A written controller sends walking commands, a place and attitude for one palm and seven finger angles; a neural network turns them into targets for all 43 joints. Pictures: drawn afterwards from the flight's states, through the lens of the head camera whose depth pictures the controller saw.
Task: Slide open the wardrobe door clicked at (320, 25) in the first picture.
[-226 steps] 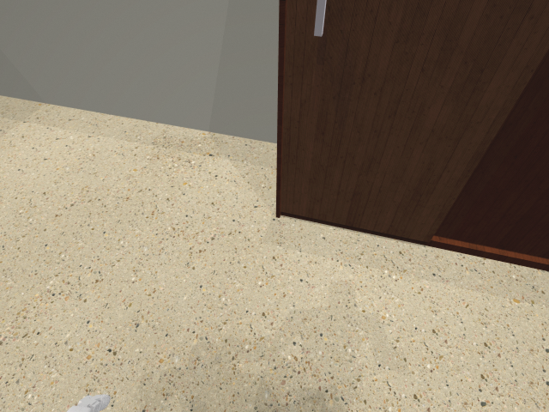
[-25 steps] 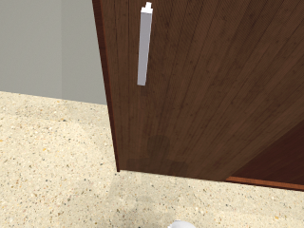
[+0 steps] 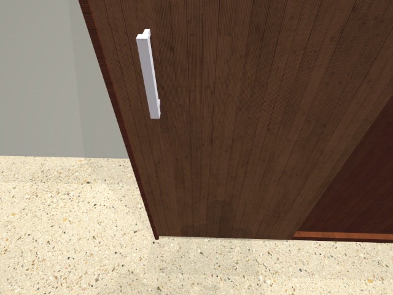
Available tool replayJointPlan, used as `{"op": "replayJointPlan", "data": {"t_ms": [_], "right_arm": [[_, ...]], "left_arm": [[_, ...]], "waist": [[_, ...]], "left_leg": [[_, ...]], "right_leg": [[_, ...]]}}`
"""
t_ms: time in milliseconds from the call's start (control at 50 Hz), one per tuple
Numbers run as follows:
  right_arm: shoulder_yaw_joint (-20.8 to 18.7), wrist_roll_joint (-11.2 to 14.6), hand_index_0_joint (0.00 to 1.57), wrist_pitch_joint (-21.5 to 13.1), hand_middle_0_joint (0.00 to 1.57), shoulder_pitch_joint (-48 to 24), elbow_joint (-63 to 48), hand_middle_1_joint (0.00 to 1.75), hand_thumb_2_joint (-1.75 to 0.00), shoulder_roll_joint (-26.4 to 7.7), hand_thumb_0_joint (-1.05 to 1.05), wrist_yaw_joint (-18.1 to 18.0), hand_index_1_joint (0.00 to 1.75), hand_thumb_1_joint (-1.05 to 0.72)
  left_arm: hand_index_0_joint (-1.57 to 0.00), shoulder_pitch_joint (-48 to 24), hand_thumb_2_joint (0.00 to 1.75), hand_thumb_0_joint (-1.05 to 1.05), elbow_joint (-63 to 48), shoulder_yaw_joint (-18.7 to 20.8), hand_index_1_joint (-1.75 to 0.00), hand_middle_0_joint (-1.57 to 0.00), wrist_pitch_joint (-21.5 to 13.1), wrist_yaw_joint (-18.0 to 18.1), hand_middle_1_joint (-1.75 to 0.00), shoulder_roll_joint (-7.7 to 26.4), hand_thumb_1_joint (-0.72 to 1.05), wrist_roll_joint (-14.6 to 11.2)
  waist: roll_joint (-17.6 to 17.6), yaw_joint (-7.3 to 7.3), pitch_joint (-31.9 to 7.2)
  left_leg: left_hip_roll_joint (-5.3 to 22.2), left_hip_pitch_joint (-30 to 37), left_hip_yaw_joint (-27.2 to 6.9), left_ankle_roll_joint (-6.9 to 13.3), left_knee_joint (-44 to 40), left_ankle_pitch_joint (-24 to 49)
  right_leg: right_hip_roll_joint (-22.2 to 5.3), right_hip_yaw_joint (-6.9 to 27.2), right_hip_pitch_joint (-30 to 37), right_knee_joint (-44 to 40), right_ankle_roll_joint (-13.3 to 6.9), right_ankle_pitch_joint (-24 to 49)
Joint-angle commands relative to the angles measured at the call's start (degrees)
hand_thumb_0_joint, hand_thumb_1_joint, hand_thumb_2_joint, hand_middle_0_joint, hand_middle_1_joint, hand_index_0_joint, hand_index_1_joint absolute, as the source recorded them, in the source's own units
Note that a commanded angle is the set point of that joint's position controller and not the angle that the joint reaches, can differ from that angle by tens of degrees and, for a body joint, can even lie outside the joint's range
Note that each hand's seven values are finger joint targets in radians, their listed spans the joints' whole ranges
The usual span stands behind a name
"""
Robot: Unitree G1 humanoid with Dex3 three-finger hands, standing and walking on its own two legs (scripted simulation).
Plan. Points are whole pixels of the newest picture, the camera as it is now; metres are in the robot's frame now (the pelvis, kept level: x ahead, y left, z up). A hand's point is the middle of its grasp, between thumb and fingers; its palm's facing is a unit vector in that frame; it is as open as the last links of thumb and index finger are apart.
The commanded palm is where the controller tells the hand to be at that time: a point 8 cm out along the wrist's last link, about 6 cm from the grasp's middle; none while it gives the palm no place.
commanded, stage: come to a stop and stand still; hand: left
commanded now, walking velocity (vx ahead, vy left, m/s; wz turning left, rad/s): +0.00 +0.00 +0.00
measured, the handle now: (151, 76) +0.52 +0.12 +0.20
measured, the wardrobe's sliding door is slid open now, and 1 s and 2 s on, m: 0.00 0.00 0.00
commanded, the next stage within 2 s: look again from close up in 0.86 s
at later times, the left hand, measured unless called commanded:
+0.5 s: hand out of the picture -0.02 +0.15 -0.19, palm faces +0.02 -0.99 -0.14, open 7.4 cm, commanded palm none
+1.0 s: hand out of the picture +0.03 +0.22 -0.18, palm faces +0.00 -0.97 -0.23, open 7.4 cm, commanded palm none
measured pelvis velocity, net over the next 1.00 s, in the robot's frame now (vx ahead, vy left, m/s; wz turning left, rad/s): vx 0.01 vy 0.02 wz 0.00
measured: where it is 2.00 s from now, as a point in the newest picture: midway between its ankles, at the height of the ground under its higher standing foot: outside the picture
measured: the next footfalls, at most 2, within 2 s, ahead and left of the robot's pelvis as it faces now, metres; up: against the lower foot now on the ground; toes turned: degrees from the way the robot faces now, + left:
none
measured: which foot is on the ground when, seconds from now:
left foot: down 0.00-1.00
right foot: down 0.00-1.00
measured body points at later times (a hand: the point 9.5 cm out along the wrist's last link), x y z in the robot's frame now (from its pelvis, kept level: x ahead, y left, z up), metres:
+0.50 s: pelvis +0.00 +0.00 -0.01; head +0.00 +0.00 +0.44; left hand -0.02 +0.20 -0.17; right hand -0.01 -0.21 -0.17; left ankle +0.05 +0.13 -0.74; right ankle -0.01 -0.12 -0.74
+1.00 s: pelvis +0.01 +0.02 +0.00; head +0.02 +0.03 +0.45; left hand +0.03 +0.27 -0.16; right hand +0.05 -0.21 -0.15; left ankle +0.05 +0.13 -0.74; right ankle -0.02 -0.12 -0.74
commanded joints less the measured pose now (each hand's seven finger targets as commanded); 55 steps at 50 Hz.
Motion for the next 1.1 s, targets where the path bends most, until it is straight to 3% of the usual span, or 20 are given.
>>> {"op": "replayJointPlan", "data": {"t_ms": [0,40,80,300,320,340,360,380,400,440,460,480,500,540,560,640,720,880,940,1080], "right_arm": [[0.23,-0.15,0.2,-0.9,0.2,4.07,-0.04,0.3,-0.9,-2.35,0.0,-0.48,0.3,-0.9],[0.23,-0.21,0.2,-0.8,0.2,4.3,0.29,0.3,-0.9,-2.29,0.0,-0.6,0.3,-0.9],[0.4,-0.11,0.2,-1.07,0.2,4.78,0.61,0.3,-0.9,-1.69,0.0,-0.78,0.3,-0.9],[0.38,0.09,0.2,-1.63,0.2,5.78,1.07,0.3,-0.9,-0.61,0.0,-1.31,0.3,-0.9],[0.72,0.17,0.2,-2.72,0.2,-2.07,-3.8,0.3,-0.9,-3.39,0.0,-0.36,0.3,-0.9],[0.6,0.13,0.2,-1.82,0.2,2.01,-5.39,0.3,-0.9,-0.15,0.0,0.16,0.3,-0.9],[1.02,-0.49,0.2,-2.08,0.2,3.42,-5.5,0.3,-0.9,0.07,0.0,0.46,0.3,-0.9],[1.0,-0.26,0.2,-2.32,0.2,5.57,-5.33,0.3,-0.9,-0.15,0.0,0.34,0.3,-0.9],[1.01,-0.22,0.2,-2.69,0.2,6.2,-5.63,0.3,-0.9,-1.03,0.0,0.22,0.3,-0.9],[0.86,-0.22,0.2,-3.0,0.2,5.47,-6.35,0.3,-0.9,-2.57,0.0,-0.06,0.3,-0.9],[0.97,-0.3,0.2,-3.16,0.2,5.08,-6.87,0.3,-0.9,-2.81,0.0,-0.23,0.3,-0.9],[1.01,-0.2,0.2,-3.06,0.2,4.3,-7.49,0.3,-0.9,-3.29,0.0,-0.32,0.3,-0.9],[0.94,-0.17,0.2,-2.92,0.2,3.55,-8.08,0.3,-0.9,-3.86,0.0,-0.4,0.3,-0.9],[0.82,-0.22,0.2,-2.64,0.2,2.7,-8.35,0.3,-0.9,-4.76,0.0,-0.39,0.3,-0.9],[0.8,-0.3,0.2,-2.75,0.2,2.5,-8.4,0.3,-0.9,-4.57,0.0,-0.35,0.3,-0.9],[0.72,-0.22,0.2,-2.93,0.2,1.47,-8.76,0.3,-0.9,-6.56,0.0,-0.27,0.3,-0.9],[0.73,-0.12,0.2,-3.14,0.2,0.06,-8.88,0.3,-0.9,-7.65,0.0,-0.21,0.3,-0.9],[0.7,0.06,0.2,-3.34,0.2,-2.0,-8.21,0.3,-0.9,-9.36,0.0,-0.13,0.3,-0.9],[0.76,0.09,0.2,-3.21,0.2,-3.09,-7.75,0.3,-0.9,-9.67,0.0,-0.07,0.3,-0.9],[0.72,0.17,0.2,-3.25,0.2,-4.09,-6.84,0.3,-0.9,-10.35,0.0,-0.06,0.3,-0.9]], "left_arm": [[-0.2,2.16,0.9,0.0,-1.31,0.68,-0.3,-0.2,-1.13,0.28,-0.3,5.7,0.9,-0.7],[-0.2,3.06,0.9,0.0,-1.02,0.77,-0.3,-0.2,-0.89,0.29,-0.3,5.4,0.9,-0.69],[-0.2,4.1,0.9,0.0,-0.75,0.77,-0.3,-0.2,-0.99,0.32,-0.3,4.92,0.9,-0.75],[-0.2,7.48,0.9,0.0,0.58,0.61,-0.3,-0.2,-1.5,0.53,-0.3,2.42,0.9,-0.64],[-0.2,11.14,0.9,0.0,1.16,-0.15,-0.3,-0.2,-3.15,2.31,-0.3,4.6,0.9,0.66],[-0.2,7.43,0.9,0.0,-1.99,0.04,-0.3,-0.2,-3.72,1.8,-0.3,7.08,0.9,0.42],[-0.2,4.74,0.9,0.0,-3.11,0.6,-0.3,-0.2,-4.59,1.61,-0.3,6.86,0.9,0.54],[-0.2,4.47,0.9,0.0,-3.64,0.52,-0.3,-0.2,-4.72,1.42,-0.3,6.9,0.9,0.23],[-0.2,4.67,0.9,0.0,-3.63,0.44,-0.3,-0.2,-4.52,1.33,-0.3,5.57,0.9,0.05],[-0.2,5.67,0.9,0.0,-3.92,0.16,-0.3,-0.2,-3.39,1.22,-0.3,4.15,0.9,0.07],[-0.2,6.38,0.9,0.0,-3.89,0.13,-0.3,-0.2,-3.15,1.18,-0.3,3.81,0.9,0.22],[-0.2,7.11,0.9,0.0,-3.92,0.1,-0.3,-0.2,-2.87,1.06,-0.3,4.01,0.9,0.14],[-0.2,7.35,0.9,0.0,-3.97,0.06,-0.3,-0.2,-2.67,0.99,-0.3,3.97,0.9,0.11],[-0.2,7.2,0.9,0.0,-4.32,-0.07,-0.3,-0.2,-2.22,0.8,-0.3,3.97,0.9,0.12],[-0.2,7.13,0.9,0.0,-4.59,-0.06,-0.3,-0.2,-2.24,0.77,-0.3,4.3,0.9,0.28],[-0.2,6.95,0.9,0.0,-5.31,0.02,-0.3,-0.2,-1.98,0.58,-0.3,5.55,0.9,0.17],[-0.2,6.37,0.9,0.0,-5.61,-0.01,-0.3,-0.2,-2.15,0.41,-0.3,7.21,0.9,0.14],[-0.2,4.4,0.9,0.0,-5.79,0.11,-0.3,-0.2,-2.24,0.2,-0.3,9.93,0.9,0.13],[-0.2,4.01,0.9,0.0,-5.51,0.0,-0.3,-0.2,-2.04,0.11,-0.3,10.15,0.9,0.04],[-0.2,3.22,0.9,0.0,-4.88,0.08,-0.3,-0.2,-2.09,0.03,-0.3,11.0,0.9,0.15]], "waist": [[-6.15,0.14,7.15],[-3.56,0.45,8.06],[-1.9,0.82,7.37],[-1.3,1.23,5.36],[-2.86,4.1,9.11],[-3.69,-0.49,4.67],[-1.49,-0.98,0.97],[-2.62,-1.45,-1.04],[-2.39,-1.21,-0.96],[1.41,-0.04,2.25],[3.84,0.51,3.43],[3.26,1.05,3.77],[0.22,1.28,4.4],[-1.76,1.4,5.99],[-0.08,1.51,5.92],[0.47,1.93,4.22],[-1.27,2.06,2.36],[-1.49,2.0,0.56],[-0.2,2.07,1.54],[-0.85,2.05,0.98]], "left_leg": [[1.95,4.38,-2.81,-0.21,-2.26,-2.08],[2.08,3.21,-3.09,-0.29,-3.02,-3.7],[2.37,2.03,-3.5,-0.17,-3.8,-2.54],[2.93,3.51,-3.83,0.05,-3.93,-0.25],[2.41,-4.31,-3.31,-1.3,8.98,-0.29],[0.79,-2.43,-3.27,-0.41,10.37,-9.21],[0.18,-0.48,-3.66,-0.37,9.66,-6.2],[-0.01,1.58,-3.65,0.1,7.7,-4.26],[0.3,2.27,-4.33,0.52,5.88,-2.04],[1.8,-0.49,-6.33,1.43,2.84,-1.29],[2.56,-2.52,-7.42,2.07,1.73,-0.24],[2.67,-3.86,-8.34,2.36,0.58,-1.91],[2.63,-4.65,-8.72,2.57,-0.13,-4.07],[2.26,-5.61,-9.22,2.63,-2.12,-9.14],[2.28,-5.39,-9.19,2.77,-2.69,-7.99],[3.04,-4.26,-10.27,3.11,-5.01,-8.39],[2.66,-1.75,-8.93,3.02,-4.1,-3.51],[2.53,1.34,-7.32,2.78,-2.84,3.51],[2.68,1.57,-7.49,2.63,-3.75,1.49],[2.78,2.12,-7.55,2.67,-4.29,2.25]], "right_leg": [[-6.86,7.32,-12.92,-11.84,-2.76,-10.76],[-6.06,7.26,-13.3,-11.37,-2.46,-12.26],[-5.58,6.68,-10.66,-10.28,-2.31,-8.62],[-4.89,5.75,-8.58,-8.98,-2.11,-2.95],[-7.87,9.84,-8.76,-8.57,-1.2,19.88],[-11.08,10.79,-10.42,-11.0,-3.99,2.0],[-11.39,9.67,-8.65,-8.63,-5.8,7.31],[-9.15,7.92,-7.97,-6.39,-5.81,4.41],[-7.52,6.63,-8.81,-4.71,-5.23,1.23],[-4.28,4.69,-9.91,-2.11,-3.9,-5.64],[-3.49,3.86,-8.5,-0.99,-3.45,-3.93],[-3.05,3.84,-7.58,-0.44,-3.18,-4.27],[-2.89,3.83,-7.47,-0.46,-2.98,-4.95],[-3.08,3.94,-8.58,-1.07,-2.75,-7.95],[-3.18,3.58,-7.98,-0.89,-2.65,-6.24],[-3.1,2.81,-6.23,-0.05,-2.04,-3.53],[-3.87,3.49,-4.96,-0.99,-1.84,-0.25],[-4.76,4.12,-3.6,-1.92,-1.53,4.06],[-4.85,4.06,-4.5,-2.58,-1.36,2.11],[-5.0,4.23,-3.42,-3.16,-1.39,3.02]]}}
